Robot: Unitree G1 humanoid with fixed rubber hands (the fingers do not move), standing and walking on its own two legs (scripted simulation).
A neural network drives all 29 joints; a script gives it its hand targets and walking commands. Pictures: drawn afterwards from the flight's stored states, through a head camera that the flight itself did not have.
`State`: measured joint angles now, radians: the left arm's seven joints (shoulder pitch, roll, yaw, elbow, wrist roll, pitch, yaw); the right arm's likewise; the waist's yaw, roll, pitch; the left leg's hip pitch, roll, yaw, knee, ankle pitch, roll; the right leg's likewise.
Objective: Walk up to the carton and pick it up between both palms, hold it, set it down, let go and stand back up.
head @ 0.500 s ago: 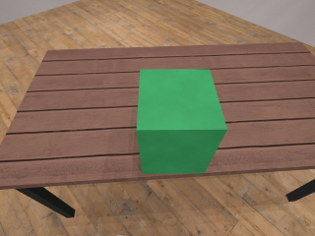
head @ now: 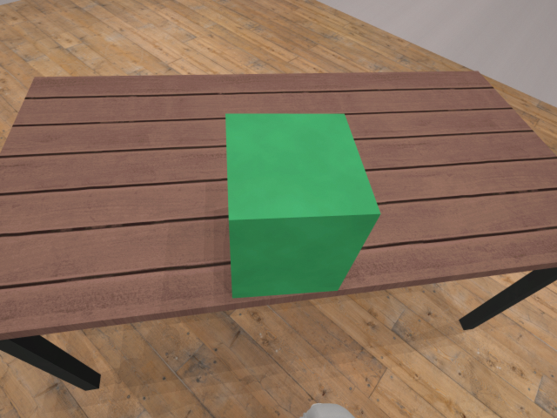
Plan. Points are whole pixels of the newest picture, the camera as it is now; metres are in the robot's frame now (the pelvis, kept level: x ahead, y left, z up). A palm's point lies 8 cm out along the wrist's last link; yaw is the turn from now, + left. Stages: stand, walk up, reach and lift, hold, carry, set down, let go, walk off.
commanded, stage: walk up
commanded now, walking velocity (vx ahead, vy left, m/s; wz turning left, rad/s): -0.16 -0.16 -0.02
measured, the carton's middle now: (286, 209) +0.45 -0.03 -0.01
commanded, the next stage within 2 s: stand in 1.86 s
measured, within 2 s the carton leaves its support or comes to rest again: neither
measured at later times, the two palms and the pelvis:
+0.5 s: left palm out of the picture -0.02 +0.07 -0.11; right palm out of the picture -0.09 -0.38 -0.16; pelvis -0.04 -0.14 +0.01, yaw +0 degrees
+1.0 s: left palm out of the picture -0.08 +0.14 -0.13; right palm out of the picture -0.05 -0.30 -0.15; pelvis -0.05 -0.08 +0.00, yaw +0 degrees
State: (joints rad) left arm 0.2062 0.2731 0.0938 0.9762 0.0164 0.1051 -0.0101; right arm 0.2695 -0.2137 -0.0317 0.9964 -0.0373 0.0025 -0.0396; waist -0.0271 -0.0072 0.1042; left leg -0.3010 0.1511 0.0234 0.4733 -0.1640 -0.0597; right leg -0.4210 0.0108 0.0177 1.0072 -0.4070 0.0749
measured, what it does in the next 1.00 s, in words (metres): steps to the right: right foot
